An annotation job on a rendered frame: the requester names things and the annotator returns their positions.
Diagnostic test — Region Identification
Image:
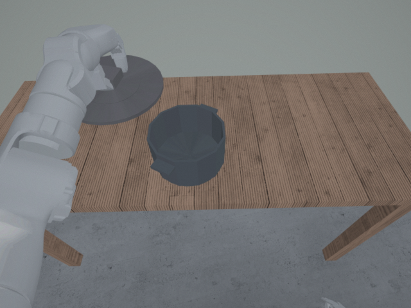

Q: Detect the pot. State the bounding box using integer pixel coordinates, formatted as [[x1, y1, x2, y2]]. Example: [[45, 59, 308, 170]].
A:
[[147, 104, 225, 187]]

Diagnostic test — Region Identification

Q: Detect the lid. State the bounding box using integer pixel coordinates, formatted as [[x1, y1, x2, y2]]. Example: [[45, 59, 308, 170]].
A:
[[82, 55, 164, 125]]

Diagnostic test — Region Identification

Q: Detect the robot left hand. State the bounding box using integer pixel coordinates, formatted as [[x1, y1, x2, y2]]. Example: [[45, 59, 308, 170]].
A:
[[59, 24, 128, 90]]

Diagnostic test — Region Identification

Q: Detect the robot left forearm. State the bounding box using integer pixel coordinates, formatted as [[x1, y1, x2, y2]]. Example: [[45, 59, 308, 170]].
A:
[[0, 30, 100, 167]]

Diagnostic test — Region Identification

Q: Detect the knob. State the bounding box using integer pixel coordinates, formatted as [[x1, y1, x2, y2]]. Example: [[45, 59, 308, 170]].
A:
[[102, 65, 124, 89]]

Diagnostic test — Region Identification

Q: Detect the table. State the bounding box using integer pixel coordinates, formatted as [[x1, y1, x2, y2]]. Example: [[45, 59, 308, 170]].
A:
[[0, 73, 411, 266]]

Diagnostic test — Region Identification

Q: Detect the left robot upper arm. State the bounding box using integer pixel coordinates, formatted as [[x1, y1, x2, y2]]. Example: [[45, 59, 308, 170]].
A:
[[0, 147, 78, 308]]

